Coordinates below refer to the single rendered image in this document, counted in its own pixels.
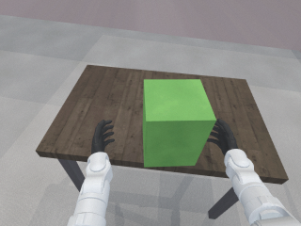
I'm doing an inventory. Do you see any robot right hand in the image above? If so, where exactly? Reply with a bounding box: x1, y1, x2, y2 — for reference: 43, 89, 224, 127
207, 119, 239, 155

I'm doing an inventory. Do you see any table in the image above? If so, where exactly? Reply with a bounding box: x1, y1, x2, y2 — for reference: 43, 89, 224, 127
36, 64, 289, 219

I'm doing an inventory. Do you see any left robot forearm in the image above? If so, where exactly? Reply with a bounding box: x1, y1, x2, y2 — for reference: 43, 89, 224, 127
67, 152, 113, 226

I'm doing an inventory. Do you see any right robot forearm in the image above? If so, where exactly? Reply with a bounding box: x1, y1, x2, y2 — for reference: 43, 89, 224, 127
224, 149, 301, 226

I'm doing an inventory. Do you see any robot left hand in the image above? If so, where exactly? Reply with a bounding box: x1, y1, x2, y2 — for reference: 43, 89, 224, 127
91, 120, 115, 154

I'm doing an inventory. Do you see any robot right upper arm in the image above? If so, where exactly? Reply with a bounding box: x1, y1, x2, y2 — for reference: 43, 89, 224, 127
250, 216, 301, 226

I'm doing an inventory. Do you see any carton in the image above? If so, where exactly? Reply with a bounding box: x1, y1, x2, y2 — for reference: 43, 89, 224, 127
142, 79, 216, 168

